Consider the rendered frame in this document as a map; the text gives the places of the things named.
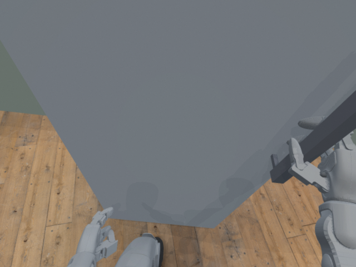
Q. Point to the right robot hand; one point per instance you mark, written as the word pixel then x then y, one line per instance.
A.
pixel 339 165

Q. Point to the handle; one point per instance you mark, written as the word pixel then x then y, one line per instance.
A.
pixel 335 127

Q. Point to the fridge door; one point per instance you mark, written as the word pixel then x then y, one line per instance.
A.
pixel 171 109

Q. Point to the right robot forearm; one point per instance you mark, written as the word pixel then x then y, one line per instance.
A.
pixel 336 233

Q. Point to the left robot thigh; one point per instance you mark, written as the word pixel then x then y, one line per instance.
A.
pixel 141 252

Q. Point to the left robot forearm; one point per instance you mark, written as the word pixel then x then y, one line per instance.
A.
pixel 82 259

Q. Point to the left robot hand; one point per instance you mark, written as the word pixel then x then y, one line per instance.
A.
pixel 92 237

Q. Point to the left robot shin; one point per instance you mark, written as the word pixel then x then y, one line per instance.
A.
pixel 148 235

